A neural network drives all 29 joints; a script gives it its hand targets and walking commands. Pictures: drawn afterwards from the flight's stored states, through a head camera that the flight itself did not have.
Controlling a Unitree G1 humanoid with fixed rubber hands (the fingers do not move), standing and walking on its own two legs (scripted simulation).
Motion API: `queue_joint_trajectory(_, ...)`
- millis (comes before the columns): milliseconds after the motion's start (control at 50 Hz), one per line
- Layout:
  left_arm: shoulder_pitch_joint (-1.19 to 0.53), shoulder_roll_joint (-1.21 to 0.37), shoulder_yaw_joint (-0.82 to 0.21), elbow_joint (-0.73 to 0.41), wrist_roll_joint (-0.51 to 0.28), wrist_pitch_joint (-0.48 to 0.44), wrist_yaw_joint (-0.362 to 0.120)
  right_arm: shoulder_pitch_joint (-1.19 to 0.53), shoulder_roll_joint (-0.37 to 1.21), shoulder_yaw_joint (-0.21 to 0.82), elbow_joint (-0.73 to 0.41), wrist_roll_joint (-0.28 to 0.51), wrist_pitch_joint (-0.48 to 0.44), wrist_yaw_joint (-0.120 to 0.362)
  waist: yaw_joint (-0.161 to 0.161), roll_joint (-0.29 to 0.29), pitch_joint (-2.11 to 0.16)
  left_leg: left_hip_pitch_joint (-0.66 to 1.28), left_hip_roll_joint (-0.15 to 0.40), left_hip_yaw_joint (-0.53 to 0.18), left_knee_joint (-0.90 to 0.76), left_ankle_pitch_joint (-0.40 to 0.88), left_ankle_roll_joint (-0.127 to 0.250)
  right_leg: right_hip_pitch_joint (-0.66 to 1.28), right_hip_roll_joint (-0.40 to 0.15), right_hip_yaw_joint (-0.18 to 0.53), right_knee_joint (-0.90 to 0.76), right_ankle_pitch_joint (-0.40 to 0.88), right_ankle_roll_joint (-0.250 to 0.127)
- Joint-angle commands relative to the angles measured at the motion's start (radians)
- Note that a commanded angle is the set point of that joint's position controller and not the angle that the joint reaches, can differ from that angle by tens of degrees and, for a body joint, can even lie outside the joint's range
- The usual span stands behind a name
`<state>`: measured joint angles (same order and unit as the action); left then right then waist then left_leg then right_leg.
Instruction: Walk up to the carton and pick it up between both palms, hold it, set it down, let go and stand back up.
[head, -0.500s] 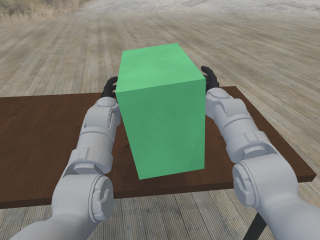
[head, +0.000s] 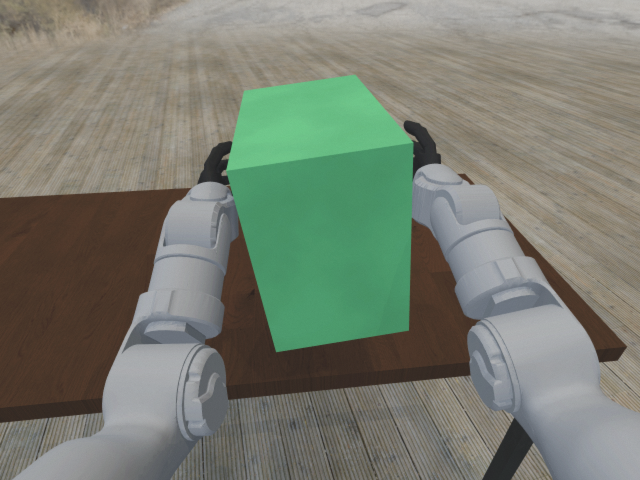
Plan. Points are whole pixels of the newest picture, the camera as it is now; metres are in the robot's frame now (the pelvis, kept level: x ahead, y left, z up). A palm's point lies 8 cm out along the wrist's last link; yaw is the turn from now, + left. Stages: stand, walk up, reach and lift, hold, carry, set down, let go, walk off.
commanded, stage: hold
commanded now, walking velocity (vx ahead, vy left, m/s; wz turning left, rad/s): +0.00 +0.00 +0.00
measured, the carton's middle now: (319, 200) +0.43 -0.01 +0.21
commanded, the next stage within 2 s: none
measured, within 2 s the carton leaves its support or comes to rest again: neither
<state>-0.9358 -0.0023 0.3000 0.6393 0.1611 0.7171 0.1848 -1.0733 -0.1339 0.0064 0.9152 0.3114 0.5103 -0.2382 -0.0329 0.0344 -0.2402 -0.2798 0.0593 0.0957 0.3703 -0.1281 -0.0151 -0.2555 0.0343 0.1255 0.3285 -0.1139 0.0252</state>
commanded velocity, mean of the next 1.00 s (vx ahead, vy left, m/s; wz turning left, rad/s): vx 0.00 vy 0.00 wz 0.00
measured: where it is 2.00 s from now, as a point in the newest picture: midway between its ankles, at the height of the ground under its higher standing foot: outside the picture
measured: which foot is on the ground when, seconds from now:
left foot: down 0.00-1.00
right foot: down 0.00-1.00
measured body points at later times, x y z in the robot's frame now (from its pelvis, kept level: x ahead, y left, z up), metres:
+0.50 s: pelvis +0.00 +0.00 +0.00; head -0.08 +0.00 +0.44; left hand +0.40 +0.12 +0.27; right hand +0.40 -0.14 +0.28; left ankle +0.04 +0.12 -0.75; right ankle +0.04 -0.13 -0.75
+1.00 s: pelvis -0.01 +0.00 +0.00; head -0.09 +0.00 +0.44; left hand +0.39 +0.12 +0.27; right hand +0.39 -0.14 +0.28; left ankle +0.04 +0.12 -0.75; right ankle +0.04 -0.13 -0.75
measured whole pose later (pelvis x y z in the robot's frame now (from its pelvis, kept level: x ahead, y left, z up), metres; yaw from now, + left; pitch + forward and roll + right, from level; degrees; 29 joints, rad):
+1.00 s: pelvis -0.01 +0.00 +0.00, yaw +0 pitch +1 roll -1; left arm -0.97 0.00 0.31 0.57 0.16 0.81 0.17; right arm -1.08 -0.15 0.01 0.81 0.35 0.62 -0.29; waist -0.06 0.05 -0.24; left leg -0.28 0.06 0.09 0.40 -0.14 -0.01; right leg -0.24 0.03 0.13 0.33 -0.11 0.03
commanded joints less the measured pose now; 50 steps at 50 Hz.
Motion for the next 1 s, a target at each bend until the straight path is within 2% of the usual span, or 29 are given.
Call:
queue_joint_trajectory(0,-1.116,-0.693,-0.378,-0.409,-0.236,-0.1,-0.114,-0.881,0.823,0.227,-0.451,0.232,-0.005,0.086,-0.043,0.065,-0.48,0.289,-0.097,-0.135,0.061,0.157,-0.045,0.108,0.086,-0.133,-0.027,0.145,0.031)
queue_joint_trajectory(60,-1.143,-0.7,-0.373,-0.384,-0.232,-0.087,-0.119,-0.881,0.806,0.211,-0.412,0.224,0.008,0.085,-0.047,0.065,-0.438,0.268,-0.091,-0.141,0.048,0.084,-0.047,0.098,0.086,-0.137,-0.036,0.084,0.022)
queue_joint_trajectory(80,-1.154,-0.689,-0.377,-0.415,-0.232,-0.083,-0.12,-0.879,0.807,0.215,-0.417,0.234,0.01,0.089,-0.041,0.076,-0.481,0.283,-0.09,-0.139,0.049,0.1,-0.045,0.101,0.087,-0.133,-0.034,0.104,0.025)
queue_joint_trajectory(100,-1.104,-0.697,-0.363,-0.365,-0.231,-0.075,-0.12,-0.904,0.797,0.224,-0.446,0.239,0.01,0.088,-0.041,0.059,-0.467,0.279,-0.092,-0.142,0.047,0.105,-0.041,0.097,0.089,-0.134,-0.035,0.105,0.025)
queue_joint_trajectory(140,-1.104,-0.678,-0.359,-0.388,-0.223,-0.07,-0.122,-0.886,0.813,0.242,-0.455,0.253,0.018,0.084,-0.031,0.048,-0.467,0.277,-0.095,-0.138,0.047,0.107,-0.033,0.123,0.083,-0.13,-0.03,0.125,0.032)
queue_joint_trajectory(180,-1.092,-0.669,-0.334,-0.343,-0.21,-0.06,-0.13,-0.898,0.778,0.226,-0.452,0.246,0.026,0.079,-0.036,0.045,-0.417,0.254,-0.096,-0.136,0.048,0.093,-0.034,0.103,0.086,-0.129,-0.036,0.112,0.031)
queue_joint_trajectory(200,-1.108,-0.681,-0.347,-0.364,-0.214,-0.059,-0.135,-0.889,0.797,0.218,-0.432,0.241,0.032,0.078,-0.047,0.052,-0.436,0.274,-0.091,-0.135,0.042,0.088,-0.039,0.111,0.086,-0.13,-0.039,0.098,0.026)
queue_joint_trajectory(240,-1.085,-0.689,-0.36,-0.364,-0.222,-0.05,-0.133,-0.895,0.78,0.232,-0.46,0.254,0.035,0.077,-0.051,0.075,-0.47,0.279,-0.094,-0.139,0.051,0.123,-0.048,0.119,0.09,-0.131,-0.035,0.139,0.026)
queue_joint_trajectory(280,-1.08,-0.683,-0.372,-0.409,-0.239,-0.048,-0.135,-0.92,0.809,0.262,-0.543,0.278,0.039,0.067,-0.045,0.049,-0.548,0.312,-0.098,-0.138,0.065,0.18,-0.042,0.156,0.093,-0.123,-0.024,0.199,0.034)
queue_joint_trajectory(300,-1.109,-0.712,-0.406,-0.433,-0.253,-0.049,-0.132,-0.931,0.799,0.259,-0.555,0.281,0.04,0.064,-0.061,0.055,-0.543,0.305,-0.096,-0.148,0.075,0.187,-0.049,0.157,0.09,-0.125,-0.025,0.205,0.029)
queue_joint_trajectory(320,-1.126,-0.723,-0.417,-0.463,-0.263,-0.044,-0.133,-0.925,0.794,0.257,-0.557,0.285,0.045,0.063,-0.072,0.076,-0.544,0.321,-0.094,-0.149,0.081,0.204,-0.059,0.136,0.094,-0.132,-0.024,0.213,0.03)
queue_joint_trajectory(340,-1.141,-0.711,-0.4,-0.455,-0.25,-0.042,-0.131,-0.926,0.797,0.249,-0.531,0.286,0.049,0.064,-0.059,0.078,-0.518,0.306,-0.094,-0.148,0.074,0.17,-0.055,0.128,0.097,-0.128,-0.028,0.175,0.027)
queue_joint_trajectory(420,-1.053,-0.669,-0.349,-0.381,-0.213,-0.013,-0.15,-0.845,0.766,0.231,-0.478,0.265,0.069,0.06,-0.065,0.045,-0.44,0.282,-0.088,-0.143,0.054,0.128,-0.044,0.141,0.091,-0.13,-0.037,0.16,0.028)
queue_joint_trajectory(480,-1.071,-0.65,-0.336,-0.384,-0.198,-0.009,-0.161,-0.855,0.763,0.229,-0.466,0.273,0.08,0.06,-0.061,0.065,-0.44,0.276,-0.094,-0.137,0.05,0.107,-0.045,0.143,0.089,-0.125,-0.034,0.135,0.027)
queue_joint_trajectory(500,-1.089,-0.674,-0.354,-0.417,-0.207,-0.012,-0.158,-0.887,0.775,0.237,-0.513,0.285,0.078,0.062,-0.062,0.064,-0.465,0.281,-0.094,-0.136,0.048,0.12,-0.046,0.146,0.094,-0.126,-0.035,0.137,0.027)
queue_joint_trajectory(520,-1.078,-0.664,-0.336,-0.39,-0.202,-0.009,-0.157,-0.884,0.772,0.236,-0.492,0.276,0.078,0.063,-0.042,0.054,-0.452,0.271,-0.09,-0.138,0.05,0.122,-0.045,0.143,0.096,-0.127,-0.034,0.142,0.027)
queue_joint_trajectory(540,-1.097,-0.682,-0.369,-0.437,-0.225,-0.018,-0.154,-0.895,0.789,0.249,-0.543,0.29,0.078,0.061,-0.056,0.069,-0.503,0.297,-0.092,-0.139,0.06,0.157,-0.046,0.15,0.095,-0.121,-0.026,0.17,0.028)
queue_joint_trajectory(560,-1.12,-0.674,-0.365,-0.459,-0.225,-0.02,-0.151,-0.905,0.799,0.253,-0.539,0.298,0.075,0.063,-0.046,0.081,-0.541,0.306,-0.095,-0.134,0.068,0.179,-0.051,0.157,0.096,-0.119,-0.02,0.193,0.029)
queue_joint_trajectory(580,-1.104,-0.675,-0.365,-0.423,-0.221,-0.012,-0.149,-0.904,0.77,0.243,-0.523,0.29,0.081,0.061,-0.059,0.077,-0.494,0.286,-0.095,-0.141,0.065,0.145,-0.047,0.14,0.092,-0.123,-0.027,0.165,0.028)
queue_joint_trajectory(600,-1.124,-0.674,-0.349,-0.413,-0.21,-0.013,-0.15,-0.922,0.778,0.239,-0.523,0.286,0.078,0.063,-0.047,0.068,-0.489,0.282,-0.092,-0.14,0.055,0.112,-0.042,0.12,0.096,-0.125,-0.033,0.123,0.027)
queue_joint_trajectory(660,-1.119,-0.677,-0.349,-0.398,-0.222,-0.016,-0.154,-0.914,0.789,0.228,-0.504,0.273,0.08,0.065,-0.052,0.041,-0.478,0.269,-0.089,-0.136,0.041,0.074,-0.036,0.12,0.095,-0.126,-0.034,0.097,0.03)
queue_joint_trajectory(720,-1.144,-0.672,-0.349,-0.42,-0.22,-0.017,-0.15,-0.928,0.794,0.235,-0.518,0.288,0.078,0.07,-0.044,0.065,-0.496,0.269,-0.089,-0.139,0.047,0.08,-0.038,0.121,0.093,-0.124,-0.03,0.105,0.024)
queue_joint_trajectory(780,-1.141,-0.678,-0.342,-0.376,-0.216,-0.017,-0.149,-0.921,0.777,0.202,-0.482,0.266,0.08,0.073,-0.05,0.056,-0.466,0.249,-0.085,-0.138,0.038,0.049,-0.038,0.104,0.094,-0.128,-0.039,0.067,0.02)
queue_joint_trajectory(820,-1.108,-0.682,-0.348,-0.392,-0.217,-0.01,-0.158,-0.916,0.778,0.219,-0.523,0.283,0.077,0.067,-0.058,0.061,-0.487,0.265,-0.086,-0.142,0.048,0.103,-0.04,0.139,0.096,-0.124,-0.033,0.13,0.021)
queue_joint_trajectory(860,-1.129,-0.685,-0.343,-0.359,-0.217,-0.013,-0.158,-0.941,0.769,0.206,-0.509,0.269,0.077,0.068,-0.062,0.062,-0.47,0.249,-0.088,-0.143,0.036,0.049,-0.038,0.122,0.092,-0.125,-0.042,0.078,0.018)
queue_joint_trajectory(880,-1.13,-0.664,-0.34,-0.387,-0.211,-0.017,-0.157,-0.928,0.787,0.217,-0.516,0.268,0.081,0.07,-0.049,0.056,-0.492,0.252,-0.089,-0.142,0.037,0.052,-0.029,0.123,0.088,-0.127,-0.036,0.085,0.024)
queue_joint_trajectory(900,-1.105,-0.683,-0.348,-0.375,-0.213,-0.008,-0.154,-0.92,0.783,0.218,-0.513,0.275,0.081,0.068,-0.056,0.071,-0.495,0.26,-0.088,-0.139,0.035,0.063,-0.039,0.124,0.094,-0.125,-0.038,0.091,0.02)
queue_joint_trajectory(960,-1.126,-0.668,-0.35,-0.372,-0.217,-0.013,-0.155,-0.944,0.782,0.223,-0.528,0.28,0.083,0.067,-0.061,0.057,-0.49,0.259,-0.091,-0.14,0.042,0.067,-0.033,0.122,0.09,-0.122,-0.04,0.098,0.023)
queue_joint_trajectory(980,-1.129,-0.692,-0.383,-0.408,-0.244,-0.02,-0.152,-0.939,0.785,0.228,-0.554,0.281,0.081,0.067,-0.07,0.058,-0.528,0.27,-0.089,-0.145,0.05,0.095,-0.036,0.129,0.092,-0.12,-0.028,0.131,0.025)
